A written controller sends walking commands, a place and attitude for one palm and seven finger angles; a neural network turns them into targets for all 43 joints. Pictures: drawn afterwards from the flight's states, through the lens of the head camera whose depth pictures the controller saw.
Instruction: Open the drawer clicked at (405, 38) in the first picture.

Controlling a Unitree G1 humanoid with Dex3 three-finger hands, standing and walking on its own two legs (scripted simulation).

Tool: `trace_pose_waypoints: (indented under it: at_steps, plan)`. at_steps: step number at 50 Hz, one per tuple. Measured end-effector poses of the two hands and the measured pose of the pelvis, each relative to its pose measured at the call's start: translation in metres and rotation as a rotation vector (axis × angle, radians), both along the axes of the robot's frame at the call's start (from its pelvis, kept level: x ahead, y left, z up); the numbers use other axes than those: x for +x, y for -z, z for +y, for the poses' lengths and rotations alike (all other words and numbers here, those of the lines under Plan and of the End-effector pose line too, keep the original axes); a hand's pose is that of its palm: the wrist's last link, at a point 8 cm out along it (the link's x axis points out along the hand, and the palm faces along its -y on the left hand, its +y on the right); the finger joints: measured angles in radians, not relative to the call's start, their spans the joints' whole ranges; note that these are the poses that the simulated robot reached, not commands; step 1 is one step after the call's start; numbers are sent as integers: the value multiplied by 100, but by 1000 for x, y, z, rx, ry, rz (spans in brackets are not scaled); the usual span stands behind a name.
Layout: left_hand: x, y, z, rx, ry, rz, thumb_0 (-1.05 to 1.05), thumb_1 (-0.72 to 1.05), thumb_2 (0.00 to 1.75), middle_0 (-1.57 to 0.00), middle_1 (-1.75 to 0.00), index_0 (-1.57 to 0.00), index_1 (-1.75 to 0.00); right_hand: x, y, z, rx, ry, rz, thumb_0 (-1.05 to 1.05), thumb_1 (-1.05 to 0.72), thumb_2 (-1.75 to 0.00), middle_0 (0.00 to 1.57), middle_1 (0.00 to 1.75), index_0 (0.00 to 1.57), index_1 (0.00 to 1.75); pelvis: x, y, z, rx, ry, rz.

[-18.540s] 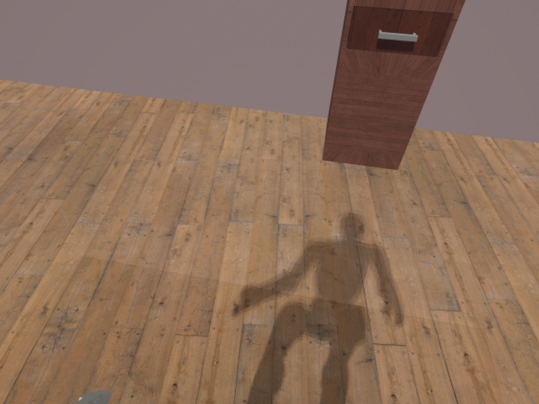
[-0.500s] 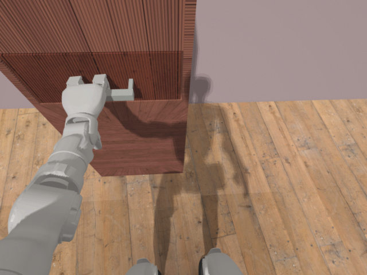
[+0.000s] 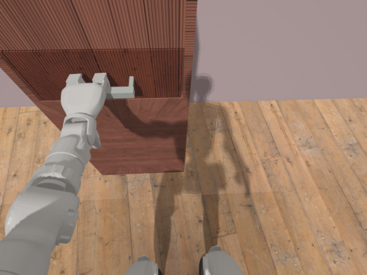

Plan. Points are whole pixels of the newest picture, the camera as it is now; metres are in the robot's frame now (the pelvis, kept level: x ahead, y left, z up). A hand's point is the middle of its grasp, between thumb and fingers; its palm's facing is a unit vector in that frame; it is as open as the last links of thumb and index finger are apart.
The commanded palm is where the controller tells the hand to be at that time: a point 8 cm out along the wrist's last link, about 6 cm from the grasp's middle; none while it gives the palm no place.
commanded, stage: close the thumb around the handle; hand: left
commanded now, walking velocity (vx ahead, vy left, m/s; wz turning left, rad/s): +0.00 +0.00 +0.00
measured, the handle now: (102, 86) +0.55 +0.16 +0.02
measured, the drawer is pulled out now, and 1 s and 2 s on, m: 0.00 0.00 0.02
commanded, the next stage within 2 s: pull the drawer open in 0.72 s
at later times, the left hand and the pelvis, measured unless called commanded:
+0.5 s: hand (92, 111) +0.50 +0.19 +0.00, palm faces -0.04 -0.01 -1.00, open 7.8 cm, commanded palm +0.48 +0.18 +0.05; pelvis +0.00 +0.00 +0.00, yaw +0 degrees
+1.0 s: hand (92, 111) +0.49 +0.19 +0.00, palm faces -0.05 -0.04 -1.00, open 5.5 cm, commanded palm +0.45 +0.19 +0.05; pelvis +0.01 +0.00 +0.00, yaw -1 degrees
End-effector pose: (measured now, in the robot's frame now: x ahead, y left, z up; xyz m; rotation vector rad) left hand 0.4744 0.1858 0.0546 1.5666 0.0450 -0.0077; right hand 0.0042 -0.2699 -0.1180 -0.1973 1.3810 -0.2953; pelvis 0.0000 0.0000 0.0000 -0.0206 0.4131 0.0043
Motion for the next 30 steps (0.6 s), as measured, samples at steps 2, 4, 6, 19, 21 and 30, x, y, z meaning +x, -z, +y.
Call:
trace_pose_waypoints:
  at_steps: [2,4,6,19,21,30]
  plan:
    - [1,-1,-1,2,-7,13,0,-49,30,-29,-120,-32,-120,0,-1,1,-1,3,-5,0,-90,-90,20,30,20,30,0,-1,0,0,0,-4]
    - [2,-2,-1,2,-11,28,0,-48,31,-29,-120,-32,-120,0,-2,1,-2,5,-8,0,-90,-90,20,30,20,30,0,-2,0,1,0,-7]
    - [3,-3,-1,1,-10,39,0,-45,32,-29,-120,-32,-120,-2,-3,1,-5,5,-8,0,-90,-90,20,30,20,30,-1,-3,0,2,-1,-9]
    - [2,-2,2,-13,27,16,0,6,54,-32,-126,-36,-126,-12,-1,1,-8,9,19,0,-90,-90,20,30,21,30,0,1,0,-1,1,3]
    - [2,-2,1,-16,24,10,0,16,58,-32,-127,-37,-127,-13,-1,2,-5,10,21,0,-90,-90,20,30,20,30,0,1,0,-1,1,3]
    - [4,-2,0,-3,5,15,0,63,78,-36,-132,-40,-132,-8,-2,4,3,10,15,0,-90,-90,20,30,21,30,1,-1,1,-2,0,-1]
